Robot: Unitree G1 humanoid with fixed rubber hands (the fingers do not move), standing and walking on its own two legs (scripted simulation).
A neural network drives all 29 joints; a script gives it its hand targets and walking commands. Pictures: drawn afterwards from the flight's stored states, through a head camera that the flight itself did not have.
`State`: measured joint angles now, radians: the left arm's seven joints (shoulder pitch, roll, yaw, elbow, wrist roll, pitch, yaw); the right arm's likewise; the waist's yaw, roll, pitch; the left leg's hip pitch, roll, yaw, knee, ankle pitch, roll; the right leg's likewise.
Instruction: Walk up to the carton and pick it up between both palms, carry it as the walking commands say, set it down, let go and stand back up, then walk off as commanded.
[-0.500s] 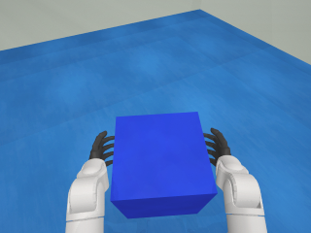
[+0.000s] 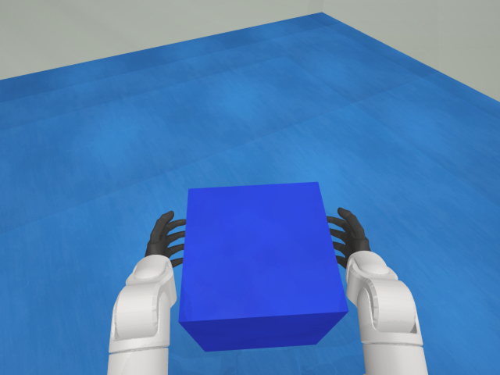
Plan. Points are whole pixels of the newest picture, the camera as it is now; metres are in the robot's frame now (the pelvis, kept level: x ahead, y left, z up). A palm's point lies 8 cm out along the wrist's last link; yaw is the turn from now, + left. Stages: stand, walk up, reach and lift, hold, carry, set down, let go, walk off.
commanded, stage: carry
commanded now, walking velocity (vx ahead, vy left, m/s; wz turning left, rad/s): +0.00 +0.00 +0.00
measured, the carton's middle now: (257, 273) +0.29 +0.00 -0.03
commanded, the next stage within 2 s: hold in 0.40 s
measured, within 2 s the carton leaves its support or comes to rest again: neither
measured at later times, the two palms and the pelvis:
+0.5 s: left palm (158, 270) +0.26 +0.16 +0.04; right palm (352, 266) +0.27 -0.14 +0.04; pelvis -0.01 +0.00 +0.00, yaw +0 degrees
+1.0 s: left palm (164, 287) +0.24 +0.15 +0.02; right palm (357, 281) +0.25 -0.15 +0.03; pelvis -0.05 +0.00 +0.00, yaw +0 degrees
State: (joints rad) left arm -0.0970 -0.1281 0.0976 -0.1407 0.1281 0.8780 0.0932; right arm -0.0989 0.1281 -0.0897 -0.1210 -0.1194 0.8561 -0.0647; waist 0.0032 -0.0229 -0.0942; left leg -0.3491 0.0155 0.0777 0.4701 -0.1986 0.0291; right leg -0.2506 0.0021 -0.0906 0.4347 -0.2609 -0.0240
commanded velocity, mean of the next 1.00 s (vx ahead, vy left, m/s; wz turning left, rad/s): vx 0.00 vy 0.00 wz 0.00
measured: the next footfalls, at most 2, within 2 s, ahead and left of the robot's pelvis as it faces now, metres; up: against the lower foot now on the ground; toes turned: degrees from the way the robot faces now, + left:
none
